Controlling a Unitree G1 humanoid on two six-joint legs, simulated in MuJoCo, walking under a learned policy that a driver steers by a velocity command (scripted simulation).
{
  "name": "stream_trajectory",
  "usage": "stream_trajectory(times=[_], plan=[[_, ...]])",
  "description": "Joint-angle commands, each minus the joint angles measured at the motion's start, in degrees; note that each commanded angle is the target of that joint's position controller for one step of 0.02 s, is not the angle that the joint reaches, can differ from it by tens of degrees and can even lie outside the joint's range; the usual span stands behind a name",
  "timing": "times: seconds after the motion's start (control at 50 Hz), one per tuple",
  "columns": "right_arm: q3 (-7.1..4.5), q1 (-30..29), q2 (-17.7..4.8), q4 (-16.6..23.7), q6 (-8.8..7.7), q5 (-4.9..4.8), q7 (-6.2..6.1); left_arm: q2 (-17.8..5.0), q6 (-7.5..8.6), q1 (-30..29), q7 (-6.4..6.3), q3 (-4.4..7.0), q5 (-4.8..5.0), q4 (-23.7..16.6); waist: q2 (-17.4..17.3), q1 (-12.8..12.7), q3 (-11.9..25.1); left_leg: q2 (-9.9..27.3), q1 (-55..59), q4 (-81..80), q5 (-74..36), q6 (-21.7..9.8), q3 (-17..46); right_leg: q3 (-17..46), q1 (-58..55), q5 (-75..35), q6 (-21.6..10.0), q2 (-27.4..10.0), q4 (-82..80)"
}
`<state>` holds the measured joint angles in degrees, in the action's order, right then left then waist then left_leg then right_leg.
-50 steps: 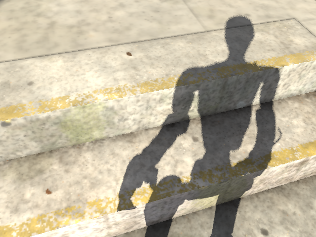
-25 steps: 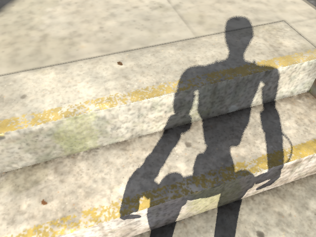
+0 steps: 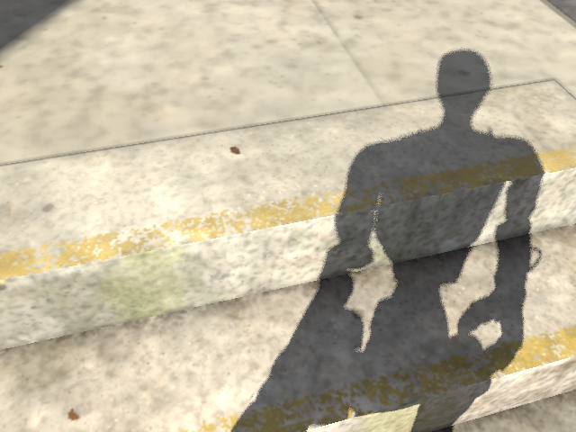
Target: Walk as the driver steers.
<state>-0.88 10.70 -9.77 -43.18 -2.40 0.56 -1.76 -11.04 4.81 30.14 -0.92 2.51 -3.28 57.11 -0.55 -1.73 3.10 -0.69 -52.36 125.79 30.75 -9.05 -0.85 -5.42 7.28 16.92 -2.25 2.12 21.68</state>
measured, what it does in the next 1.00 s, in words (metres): climbs: left foot 0.18 m higher, then right foot 0.19 m higher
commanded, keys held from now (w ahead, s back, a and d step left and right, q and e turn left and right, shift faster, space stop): w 1.00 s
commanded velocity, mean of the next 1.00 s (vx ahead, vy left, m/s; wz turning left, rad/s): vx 0.49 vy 0.00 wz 0.00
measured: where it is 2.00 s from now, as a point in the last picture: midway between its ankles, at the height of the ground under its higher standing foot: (260, 82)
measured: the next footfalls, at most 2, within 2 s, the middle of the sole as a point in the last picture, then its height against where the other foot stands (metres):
left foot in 0.18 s outside the picture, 0.18 m higher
right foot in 0.68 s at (298, 351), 0.19 m higher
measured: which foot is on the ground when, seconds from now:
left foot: up 0.00-0.16, down 0.18-0.70, up 0.72-1.00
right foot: down 0.00-0.18, up 0.20-0.66, down 0.68-1.00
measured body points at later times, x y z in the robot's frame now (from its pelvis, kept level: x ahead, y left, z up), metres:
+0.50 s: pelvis +0.25 +0.08 +0.18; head +0.27 +0.10 +0.63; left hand +0.50 +0.23 +0.12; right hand +0.16 -0.14 +0.05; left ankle +0.19 +0.12 -0.55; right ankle +0.35 -0.06 -0.24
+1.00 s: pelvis +0.54 +0.09 +0.37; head +0.55 +0.10 +0.82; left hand +0.45 +0.28 +0.21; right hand +0.71 -0.10 +0.26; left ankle +0.64 +0.25 -0.02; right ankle +0.50 +0.03 -0.37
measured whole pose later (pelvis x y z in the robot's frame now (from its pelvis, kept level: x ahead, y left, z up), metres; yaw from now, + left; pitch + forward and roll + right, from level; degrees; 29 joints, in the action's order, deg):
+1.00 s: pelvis +0.54 +0.09 +0.37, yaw +1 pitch +5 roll +0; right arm 2.4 5.6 -7.4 -45.4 -1.2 1.4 5.1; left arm -7.8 4.6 28.5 5.7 -2.9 -7.7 66.7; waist 1.3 1.6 5.5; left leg 3.9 -86.3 123.7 1.5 -13.9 6.1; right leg -6.0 15.1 17.9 -5.2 2.8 27.4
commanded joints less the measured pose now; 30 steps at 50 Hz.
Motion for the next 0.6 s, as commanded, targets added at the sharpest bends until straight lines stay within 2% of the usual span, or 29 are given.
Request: stream_trajectory(times=[0.02,0.04,0.06,0.08,0.1,0.12,0.14,0.16,0.18,0.2,0.22,0.24,0.26,0.28,0.3,0.32,0.34,0.36,0.38,0.4,0.44,0.46,0.48,0.5,0.52,0.54,0.56,0.58,0.6], plan=[[3.84,-18.37,6.82,15.89,-1.1,-0.96,-0.21,-2.83,1.8,3.88,0.87,-0.87,0.54,2.19,1.23,1.31,-10.94,1.35,-36.42,14.02,5.91,-2.17,7.24,16.4,-5.97,9.65,-7.38,-22.79,-14.94],[4.54,-19.32,5.89,18.28,-0.71,-1.28,-0.24,-3.06,1.71,-1.27,1.18,-1.55,2.1,1.99,0.43,5.3,-15.21,3.41,-28.53,-0.12,3.92,-1.82,4.08,10.68,7.09,10.77,-5.74,-19.75,-20.52],[4.88,-21.63,4.15,20.2,0.38,-1.59,0.05,-3.56,1.59,-4.35,1.2,-2.1,2.91,1.8,0.04,5.82,-16.78,4.31,-17.81,-14.8,0.67,-0.23,-3.54,5.71,18.35,9.26,-5.94,-15.72,-28.05],[5.2,-19.28,2.7,20.2,1.43,-1.6,0.61,-3.11,1.3,-6.51,0.0,-2.6,4.24,1.16,0.71,6.32,-16.3,5.51,-0.28,-29.58,-5.18,0.1,-8.26,2.46,28.36,-3.81,-8.67,-12.69,-34.67],[5.61,-13.69,5.14,18.69,1.55,-1.81,0.87,-5.1,1.27,-10.59,-0.71,-2.68,5.81,-0.73,2.89,8.59,-10.95,4.73,19.85,-36.26,-10.13,-0.95,-8.38,-1.33,33.7,-22.67,-9.77,-12.29,-35.26],[4.31,-7.43,2.35,14.62,1.84,-2.96,0.42,-8.62,2.08,-8.55,-0.65,-1.94,7.4,-1.86,4.96,9.26,-2.17,0.2,31.1,-38.22,-8.59,-0.56,-13.09,-3.67,26.62,-64.81,-11.69,-12.35,-25.51],[2.99,2.35,0.64,10.78,2.28,-2.14,-0.25,-13.75,3.04,-5.7,-0.71,-0.53,7.59,-1.43,8.58,12.55,7.59,-2.22,35.23,-39.65,-4.72,-0.56,-13.71,-2.71,13.39,-94.52,-11.58,-15.41,-13.38],[1.79,11.17,-1.04,8.7,2.05,-1.22,-0.52,-17.56,3.17,-6.84,-0.42,1.54,8.11,-1.77,10.73,16.63,14.09,-3.31,36.97,-50.02,-7.3,-0.76,-11.09,-1.27,2.58,-107.05,-9.78,-16.75,1.37],[0.56,11.64,-4.79,8.0,1.81,0.32,-0.99,-17.99,3.26,-5.54,0.55,2.83,6.96,-2.36,10.92,16.07,17.17,-5.17,37.83,-62.73,0.69,-0.82,-5.3,0.45,-3.28,-101.4,-7.46,-15.61,16.12],[-1.97,16.26,-11.27,5.62,1.96,3.02,-1.1,-13.6,3.61,-5.31,2.0,2.77,4.45,-5.03,-0.73,14.42,16.89,5.72,43.32,-74.63,1.49,-4.83,17.66,4.39,7.44,-74.49,-4.75,-10.3,37.4],[-4.25,15.3,-16.95,3.04,2.67,0.27,-2.05,-5.76,3.8,-10.09,4.8,2.42,2.37,-10.0,-17.95,12.46,13.83,13.41,44.4,-107.64,3.06,-7.39,49.08,8.63,27.39,-10.85,-1.86,4.95,64.48],[-4.36,7.09,-14.89,3.4,1.64,-0.28,-1.46,1.07,3.13,-9.35,5.02,1.19,-0.57,-12.97,-10.08,5.81,10.58,17.55,38.04,-111.66,17.13,-4.04,53.87,20.32,36.99,-10.43,-2.14,4.39,86.09],[-3.4,1.47,-10.26,0.83,0.72,-0.17,-0.27,2.88,2.79,-13.0,4.8,0.37,-1.43,-16.99,-4.58,1.28,1.67,15.78,30.42,-109.04,28.35,-1.41,48.26,15.53,44.43,-15.46,-3.47,1.31,92.28],[-2.77,1.26,-5.65,-2.73,-0.72,-0.02,0.88,4.26,2.54,-16.01,3.51,-0.53,-1.65,-18.7,-0.43,0.16,-6.11,14.85,25.06,-104.68,19.15,1.18,37.86,15.12,49.11,-19.19,-4.74,0.4,94.29],[-1.55,2.12,-0.08,-6.17,-1.67,0.69,1.65,6.33,1.96,-16.49,2.33,-1.44,-0.68,-19.57,-0.22,-1.45,-7.8,13.06,22.01,-101.67,8.35,1.86,28.07,15.61,52.46,-18.96,-5.98,0.91,99.02],[-0.54,3.05,3.79,-8.68,-2.23,1.42,2.12,7.51,0.86,-15.63,1.55,-2.19,0.49,-19.55,-1.43,-2.47,-8.38,11.2,21.87,-101.35,1.2,2.63,20.79,16.39,55.03,-15.86,-6.59,1.78,103.33],[-0.59,5.61,3.63,-10.48,-2.68,1.38,2.66,8.95,0.11,-17.28,1.07,-2.88,0.97,-21.17,-1.93,-3.08,-9.14,11.19,24.67,-103.11,-3.25,2.88,16.18,16.31,59.85,-12.89,-6.62,0.9,102.25],[-0.47,7.61,4.22,-12.54,-3.13,1.08,2.98,10.1,-0.5,-18.21,0.68,-3.5,0.98,-21.34,0.09,-3.37,-9.6,10.54,25.63,-103.45,-8.14,3.66,12.63,17.01,62.96,-12.28,-6.83,0.65,101.28],[-0.44,7.6,3.12,-11.94,-3.92,1.19,3.22,9.21,-0.63,-21.49,0.6,-3.93,1.12,-22.44,2.89,-3.33,-11.4,9.97,22.04,-106.35,-12.76,4.58,9.57,14.61,61.34,-12.77,-5.88,0.29,92.68],[-0.67,6.74,1.08,-11.86,-4.59,1.08,3.42,7.99,-1.12,-25.03,0.6,-3.71,1.31,-23.67,3.5,-2.97,-11.06,8.59,20.98,-108.3,-18.4,4.37,5.63,11.24,59.48,-12.82,-5.17,1.75,88.72],[-0.65,12.61,-1.0,-13.29,-5.79,0.55,2.91,7.83,-1.81,-26.55,-0.45,-3.42,1.74,-23.06,0.34,-1.0,-7.35,9.73,28.8,-110.36,-27.12,2.53,5.97,4.72,63.9,-11.82,-4.57,1.91,96.53],[-0.85,18.38,-2.42,-15.64,-5.96,0.2,2.88,9.33,-2.0,-31.32,-1.3,-4.04,1.8,-25.08,-2.33,1.33,-7.52,11.51,36.88,-112.13,-31.89,1.89,7.51,3.75,73.91,-4.04,-5.76,1.72,106.13],[-1.06,20.52,-3.4,-16.31,-5.88,0.02,2.62,9.85,-1.9,-32.9,-1.58,-4.47,1.61,-26.86,-2.68,1.07,-7.81,11.89,42.73,-112.51,-29.48,2.55,6.69,4.89,79.05,0.14,-6.89,-0.27,105.3],[-0.94,23.76,-2.5,-17.46,-5.1,-0.04,2.45,11.19,-2.02,-38.29,-1.14,-5.86,1.53,-29.88,-0.69,1.9,-8.63,10.4,43.07,-115.02,-24.27,4.65,4.35,3.3,78.59,0.67,-7.85,-1.97,97.33],[-0.54,27.69,-0.75,-19.31,-4.53,-0.36,1.92,10.86,-2.49,-42.6,-0.95,-6.45,1.94,-31.85,-2.37,4.05,-7.97,9.44,45.34,-117.32,-27.87,4.59,4.16,-1.24,78.19,2.98,-7.98,-2.35,94.58],[-0.27,29.86,-0.47,-19.82,-4.05,-0.46,0.97,10.09,-2.66,-44.65,-0.43,-6.62,2.08,-33.19,-2.76,4.94,-7.29,9.36,48.84,-118.84,-31.22,3.69,4.23,-3.57,78.13,4.68,-7.55,-3.8,91.21],[2.03,36.95,-0.82,-26.36,-0.29,11.29,7.77,2.77,-7.13,-52.62,3.3,-6.88,4.09,-35.13,-4.84,4.85,10.26,13.05,44.14,-117.11,-45.85,-1.84,10.58,1.83,75.66,0.92,-15.42,-1.9,80.08],[-1.43,32.11,-2.48,-18.57,-1.54,-0.99,1.14,8.0,-4.96,-47.68,2.35,-6.91,1.51,-33.89,-2.11,6.52,-3.01,10.58,54.27,-127.79,-46.63,0.61,0.61,-10.61,66.31,7.04,-9.04,-3.44,71.84],[0.42,28.1,0.57,-17.2,-2.35,-3.41,-0.56,9.38,-4.04,-42.76,2.32,-6.99,1.97,-27.84,0.25,5.49,2.56,6.45,46.23,-122.89,-73.7,2.43,-3.81,-14.77,47.59,5.69,-8.28,0.56,66.94]])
